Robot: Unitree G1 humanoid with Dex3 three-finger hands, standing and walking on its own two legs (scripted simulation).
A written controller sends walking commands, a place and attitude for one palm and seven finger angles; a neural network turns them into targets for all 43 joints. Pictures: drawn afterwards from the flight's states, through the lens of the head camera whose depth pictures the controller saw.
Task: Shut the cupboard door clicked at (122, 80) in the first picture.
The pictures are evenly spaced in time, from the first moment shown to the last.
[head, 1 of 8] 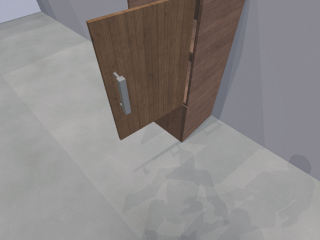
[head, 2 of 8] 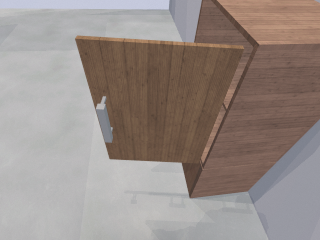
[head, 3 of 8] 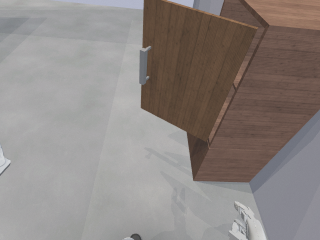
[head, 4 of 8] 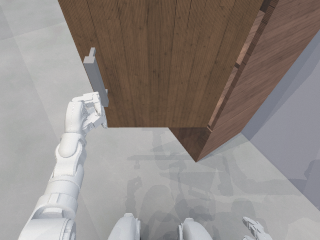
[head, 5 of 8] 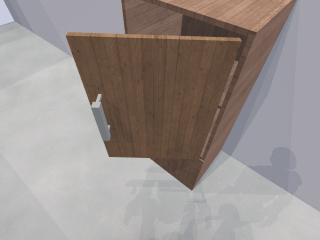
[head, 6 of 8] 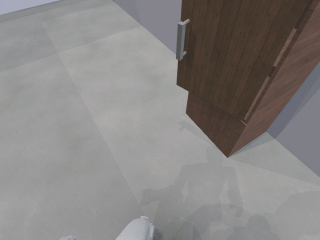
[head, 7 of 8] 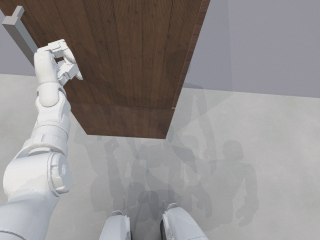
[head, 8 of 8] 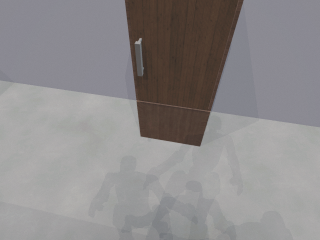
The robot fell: no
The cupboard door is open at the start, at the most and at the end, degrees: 81 81 0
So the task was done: yes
